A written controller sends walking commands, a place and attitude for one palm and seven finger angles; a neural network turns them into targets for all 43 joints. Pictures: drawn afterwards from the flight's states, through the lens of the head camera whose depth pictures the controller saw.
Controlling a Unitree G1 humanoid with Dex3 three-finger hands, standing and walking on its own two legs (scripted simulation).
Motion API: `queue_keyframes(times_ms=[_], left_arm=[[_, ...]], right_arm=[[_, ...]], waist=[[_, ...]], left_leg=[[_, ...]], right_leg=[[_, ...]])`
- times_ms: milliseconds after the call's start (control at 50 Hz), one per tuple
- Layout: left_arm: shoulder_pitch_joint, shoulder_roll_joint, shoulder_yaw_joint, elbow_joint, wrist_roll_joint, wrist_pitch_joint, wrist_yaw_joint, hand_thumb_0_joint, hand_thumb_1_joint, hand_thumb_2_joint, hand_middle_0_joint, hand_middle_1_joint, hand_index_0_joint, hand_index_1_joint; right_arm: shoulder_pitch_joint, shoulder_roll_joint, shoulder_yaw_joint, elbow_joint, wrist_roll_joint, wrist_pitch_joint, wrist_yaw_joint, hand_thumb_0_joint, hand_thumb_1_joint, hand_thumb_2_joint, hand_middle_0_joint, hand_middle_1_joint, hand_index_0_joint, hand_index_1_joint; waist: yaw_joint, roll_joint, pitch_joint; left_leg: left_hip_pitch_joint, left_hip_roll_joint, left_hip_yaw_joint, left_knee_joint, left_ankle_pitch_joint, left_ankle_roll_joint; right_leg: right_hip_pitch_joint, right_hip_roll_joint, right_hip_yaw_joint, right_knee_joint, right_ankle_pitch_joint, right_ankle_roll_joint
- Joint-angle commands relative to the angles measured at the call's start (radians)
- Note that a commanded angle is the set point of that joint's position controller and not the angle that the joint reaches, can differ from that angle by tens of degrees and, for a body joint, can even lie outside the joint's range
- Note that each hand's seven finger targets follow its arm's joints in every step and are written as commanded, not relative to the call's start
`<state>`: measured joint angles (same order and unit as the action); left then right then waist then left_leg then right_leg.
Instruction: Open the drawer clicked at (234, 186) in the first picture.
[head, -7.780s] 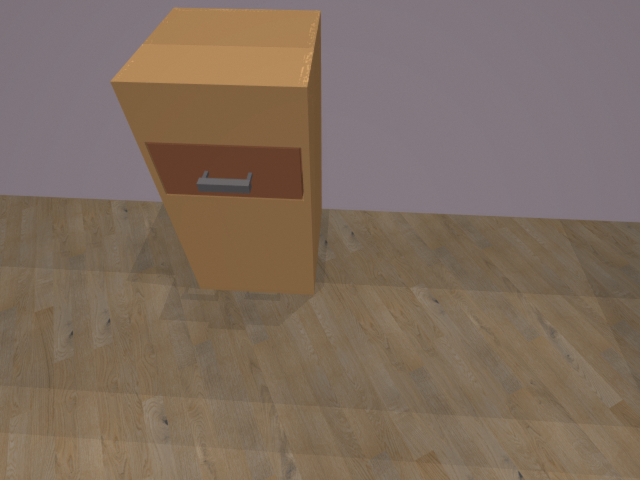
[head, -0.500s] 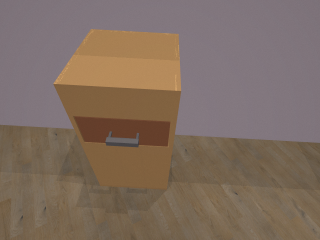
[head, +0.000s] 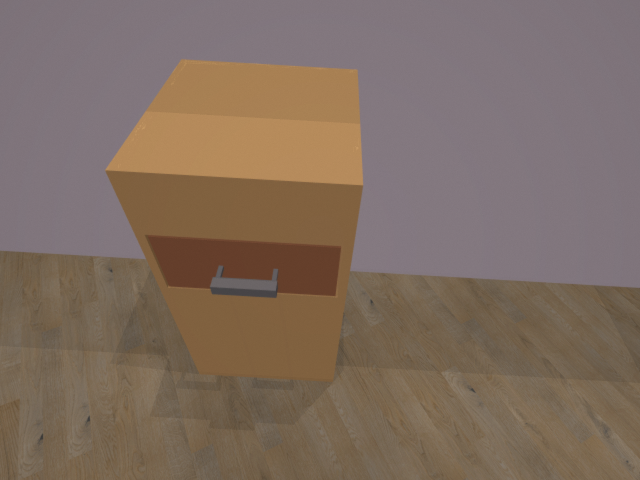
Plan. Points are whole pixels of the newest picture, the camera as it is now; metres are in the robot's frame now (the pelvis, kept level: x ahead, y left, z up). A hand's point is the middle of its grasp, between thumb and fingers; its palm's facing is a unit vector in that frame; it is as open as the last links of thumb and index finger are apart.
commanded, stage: look again from close up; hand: left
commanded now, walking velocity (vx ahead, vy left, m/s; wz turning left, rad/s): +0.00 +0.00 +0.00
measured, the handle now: (246, 279) +0.53 +0.18 -0.19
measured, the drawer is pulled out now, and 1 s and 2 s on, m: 0.00 0.00 0.00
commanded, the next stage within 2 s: raise the hand with hooked fingers in 0.16 s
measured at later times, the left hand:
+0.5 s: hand (172, 449) +0.17 +0.19 -0.04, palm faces +0.00 -0.65 -0.76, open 7.6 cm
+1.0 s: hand (188, 402) +0.22 +0.18 -0.03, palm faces +0.10 -0.13 -0.99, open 10.5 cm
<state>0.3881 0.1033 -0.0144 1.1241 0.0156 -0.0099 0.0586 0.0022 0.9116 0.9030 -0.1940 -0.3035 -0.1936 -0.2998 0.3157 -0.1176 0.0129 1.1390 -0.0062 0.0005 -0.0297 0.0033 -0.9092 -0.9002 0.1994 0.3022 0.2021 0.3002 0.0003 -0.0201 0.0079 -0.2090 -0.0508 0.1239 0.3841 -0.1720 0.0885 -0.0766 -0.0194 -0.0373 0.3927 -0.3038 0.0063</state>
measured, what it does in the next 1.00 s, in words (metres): shifts its weight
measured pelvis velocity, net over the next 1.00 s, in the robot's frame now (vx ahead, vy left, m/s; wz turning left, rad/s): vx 0.00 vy -0.07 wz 0.05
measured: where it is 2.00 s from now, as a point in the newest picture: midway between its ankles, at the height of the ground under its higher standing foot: outside the picture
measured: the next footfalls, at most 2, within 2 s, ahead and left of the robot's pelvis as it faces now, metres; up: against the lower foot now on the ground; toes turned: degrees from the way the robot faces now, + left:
none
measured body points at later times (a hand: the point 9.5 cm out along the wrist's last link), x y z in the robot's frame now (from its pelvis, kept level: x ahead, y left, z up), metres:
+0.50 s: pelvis -0.02 -0.01 -0.02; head -0.02 -0.05 +0.43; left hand +0.16 +0.22 +0.00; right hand +0.09 -0.26 -0.14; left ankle +0.03 +0.06 -0.74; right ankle -0.02 -0.10 -0.74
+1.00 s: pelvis +0.00 -0.07 -0.05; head +0.04 -0.11 +0.40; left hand +0.21 +0.18 +0.03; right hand +0.26 -0.25 -0.14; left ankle +0.03 +0.06 -0.74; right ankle -0.02 -0.10 -0.74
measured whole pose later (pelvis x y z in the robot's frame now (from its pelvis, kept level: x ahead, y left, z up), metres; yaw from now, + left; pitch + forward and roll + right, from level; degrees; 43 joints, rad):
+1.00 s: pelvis +0.00 -0.07 -0.05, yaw +3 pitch +10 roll +2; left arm 0.26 0.36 -0.05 0.04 0.96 -0.02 0.41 0.00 0.23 0.62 -0.26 -0.73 -0.27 -0.73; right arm 0.02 -0.20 0.02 0.58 -0.05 0.09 -0.01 0.01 -0.90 -0.90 0.20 0.30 0.20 0.30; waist 0.11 0.03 -0.11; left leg -0.65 -0.03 0.00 0.85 -0.37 0.01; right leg -0.57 0.07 -0.09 0.88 -0.48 -0.13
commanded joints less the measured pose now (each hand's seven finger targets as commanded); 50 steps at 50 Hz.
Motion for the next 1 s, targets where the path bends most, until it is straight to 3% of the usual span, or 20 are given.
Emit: queue_keyframes(times_ms=[0,220,240,260,280,300,320,340,400,440,460,500,540,600,660,700,800,860,900,980], left_arm=[[0.112,0.069,0.007,-0.006,0.001,-0.005,0.0,0.0,0.9,0.9,-0.2,-0.3,-0.2,-0.3],[0.118,0.062,0.009,0.0,0.002,-0.004,0.0,0.0,0.9,0.9,-0.2,-0.3,-0.2,-0.3],[0.061,0.116,-0.006,-0.013,0.024,-0.035,0.023,0.0,0.9,0.9,-0.2,-0.3,-0.2,-0.3],[-0.62,0.32,-0.099,-1.546,0.085,-0.173,0.041,0.0,0.877,0.89,-0.202,-0.315,-0.202,-0.315],[-0.326,0.29,-0.01,-1.303,0.078,-0.097,0.118,0.0,0.853,0.88,-0.203,-0.33,-0.203,-0.33],[-0.271,0.245,-0.004,-1.252,0.044,-0.038,0.172,0.0,0.83,0.87,-0.205,-0.345,-0.205,-0.345],[0.091,0.075,-0.137,-0.998,0.075,0.075,0.179,0.0,0.807,0.86,-0.207,-0.36,-0.207,-0.36],[-0.045,0.055,-0.186,-1.251,0.061,0.062,0.182,0.0,0.783,0.85,-0.208,-0.375,-0.208,-0.375],[-0.015,0.063,-0.287,-1.302,0.295,0.078,0.234,0.0,0.713,0.82,-0.213,-0.42,-0.213,-0.42],[-0.101,0.124,-0.265,-1.257,0.503,0.088,0.291,0.0,0.667,0.8,-0.217,-0.45,-0.217,-0.45],[-0.072,0.134,-0.245,-1.113,0.603,0.091,0.324,0.0,0.643,0.79,-0.218,-0.465,-0.218,-0.465],[0.124,0.112,-0.214,-0.946,0.751,0.075,0.349,0.0,0.597,0.77,-0.222,-0.495,-0.222,-0.495],[0.219,0.185,-0.126,-0.976,0.863,0.043,0.353,0.0,0.55,0.75,-0.225,-0.525,-0.225,-0.525],[0.163,0.332,0.022,-1.094,0.978,0.013,0.379,0.0,0.48,0.72,-0.23,-0.57,-0.23,-0.57],[0.018,0.357,0.02,-1.289,1.048,0.012,0.444,0.0,0.41,0.69,-0.235,-0.615,-0.235,-0.615],[-0.079,0.405,0.06,-1.39,1.076,0.013,0.493,0.0,0.363,0.67,-0.238,-0.645,-0.238,-0.645],[-0.334,0.385,0.032,-1.377,1.064,-0.047,0.514,0.0,0.247,0.62,-0.247,-0.72,-0.247,-0.72],[-0.323,0.335,-0.031,-1.335,0.985,-0.088,0.45,0.0,0.177,0.59,-0.252,-0.765,-0.252,-0.765],[-0.29,0.321,-0.041,-1.309,0.94,-0.07,0.392,0.0,0.13,0.57,-0.255,-0.795,-0.255,-0.795],[-0.163,0.42,0.042,-1.268,0.95,0.011,0.324,0.0,0.037,0.53,-0.262,-0.855,-0.262,-0.855]], right_arm=[[0.07,-0.099,-0.017,-0.02,0.0,-0.01,-0.003,0.0,-0.9,-0.9,0.2,0.3,0.2,0.3],[0.074,-0.092,-0.017,-0.019,-0.001,-0.014,-0.006,0.0,-0.9,-0.9,0.2,0.3,0.2,0.3],[0.008,-0.149,-0.006,-0.104,-0.003,-0.031,0.011,0.0,-0.9,-0.9,0.2,0.3,0.2,0.3],[0.045,-0.298,-0.04,-0.497,0.081,-0.153,-0.03,0.0,-0.9,-0.9,0.2,0.3,0.2,0.3],[-0.079,-0.232,-0.009,-0.399,0.074,-0.258,-0.068,0.0,-0.9,-0.9,0.2,0.3,0.2,0.3],[-0.055,-0.225,-0.035,-0.335,0.065,-0.299,-0.074,0.0,-0.9,-0.9,0.2,0.3,0.2,0.3],[-0.052,-0.181,-0.023,-0.331,0.103,-0.302,-0.064,0.0,-0.9,-0.9,0.2,0.3,0.2,0.3],[-0.048,-0.189,-0.029,-0.421,0.093,-0.305,-0.059,0.0,-0.9,-0.9,0.2,0.3,0.2,0.3],[-0.08,-0.241,-0.024,-0.523,0.064,-0.357,-0.057,0.0,-0.9,-0.9,0.2,0.3,0.2,0.3],[-0.12,-0.274,-0.04,-0.565,0.015,-0.328,-0.048,0.0,-0.9,-0.9,0.2,0.3,0.2,0.3],[-0.145,-0.268,-0.05,-0.575,0.0,-0.291,-0.039,0.0,-0.9,-0.9,0.2,0.3,0.2,0.3],[-0.184,-0.264,-0.072,-0.626,-0.005,-0.213,-0.005,0.0,-0.9,-0.9,0.2,0.3,0.2,0.3],[-0.261,-0.254,-0.066,-0.685,-0.012,-0.11,0.022,0.0,-0.9,-0.9,0.2,0.3,0.2,0.3],[-0.329,-0.222,-0.059,-0.741,-0.013,0.015,0.052,0.0,-0.9,-0.9,0.2,0.3,0.2,0.3],[-0.376,-0.2,-0.053,-0.807,-0.027,0.089,0.059,0.0,-0.9,-0.9,0.2,0.3,0.2,0.3],[-0.364,-0.193,-0.052,-0.812,-0.043,0.11,0.051,0.0,-0.9,-0.9,0.2,0.3,0.2,0.3],[-0.379,-0.189,-0.05,-0.744,-0.067,0.089,0.023,0.0,-0.9,-0.9,0.2,0.3,0.2,0.3],[-0.38,-0.2,-0.051,-0.724,-0.062,0.047,0.009,0.0,-0.9,-0.9,0.2,0.3,0.2,0.3],[-0.371,-0.207,-0.052,-0.716,-0.05,0.037,0.005,0.0,-0.9,-0.9,0.2,0.3,0.2,0.3],[-0.35,-0.213,-0.042,-0.698,-0.038,0.068,0.008,0.0,-0.9,-0.9,0.2,0.3,0.2,0.3]], waist=[[0.001,-0.001,0.088],[0.003,0.015,0.074],[-0.003,0.004,0.183],[-0.109,0.259,-0.322],[-0.022,0.403,-0.336],[-0.035,0.319,-0.232],[-0.021,0.166,-0.119],[-0.022,0.115,-0.099],[-0.044,0.049,-0.087],[-0.058,-0.047,-0.061],[-0.061,-0.189,0.032],[0.025,-0.33,0.079],[0.111,-0.325,-0.015],[0.178,-0.188,-0.15],[0.18,0.175,-0.244],[0.158,0.25,-0.341],[0.012,-0.008,-0.271],[-0.021,-0.094,-0.245],[-0.015,-0.111,-0.297],[0.058,-0.076,-0.353]], left_leg=[[0.047,0.16,-0.184,-0.089,0.028,-0.036],[0.059,0.161,-0.183,-0.088,0.06,-0.035],[-0.073,0.162,-0.193,0.069,0.193,-0.061],[0.305,0.119,-0.195,-0.014,0.248,-0.049],[0.367,0.174,-0.257,-0.072,0.201,-0.103],[0.248,0.171,-0.281,-0.126,0.013,-0.136],[0.155,0.158,-0.29,-0.127,-0.107,-0.104],[0.068,0.138,-0.273,-0.101,-0.183,-0.09],[-0.056,0.095,-0.246,0.041,-0.291,-0.06],[-0.139,0.082,-0.29,0.105,-0.331,-0.054],[-0.231,0.068,-0.274,0.142,-0.362,-0.059],[-0.313,0.023,-0.183,0.204,-0.272,-0.062],[-0.349,-0.002,-0.13,0.233,-0.146,-0.068],[-0.408,-0.013,-0.11,0.26,-0.08,-0.074],[-0.291,-0.017,-0.098,0.304,-0.015,-0.071],[-0.243,-0.018,-0.115,0.358,0.029,-0.068],[-0.321,-0.022,-0.161,0.497,-0.077,-0.039],[-0.378,-0.026,-0.165,0.507,-0.117,-0.031],[-0.375,-0.028,-0.169,0.481,-0.092,-0.031],[-0.378,-0.031,-0.149,0.399,-0.016,-0.047]], right_leg=[[-0.131,-0.088,0.067,-0.077,0.11,-0.03],[-0.123,-0.089,0.064,-0.074,0.127,-0.028],[-0.204,-0.094,0.078,-0.06,0.167,-0.035],[-0.244,0.025,0.034,0.087,0.192,-0.051],[-0.303,0.01,-0.002,0.243,-0.021,-0.054],[-0.387,0.025,-0.01,0.308,-0.139,-0.039],[-0.435,0.016,-0.006,0.323,-0.136,-0.038],[-0.38,0.004,-0.014,0.294,-0.091,-0.031],[-0.414,0.021,0.012,0.188,-0.067,-0.045],[-0.491,0.028,0.057,0.173,-0.136,-0.054],[-0.564,0.039,0.059,0.153,-0.242,-0.055],[-0.561,0.042,0.108,0.116,-0.337,-0.068],[-0.45,0.038,0.154,0.151,-0.196,-0.083],[-0.352,0.029,0.189,0.236,-0.045,-0.091],[-0.4,0.054,0.233,0.293,0.05,-0.12],[-0.423,0.07,0.254,0.325,0.101,-0.126],[-0.51,0.02,0.364,0.244,0.048,-0.069],[-0.448,-0.013,0.38,0.212,0.15,-0.031],[-0.373,-0.019,0.374,0.221,0.273,-0.013],[-0.203,-0.037,0.336,0.255,0.54,0.007]])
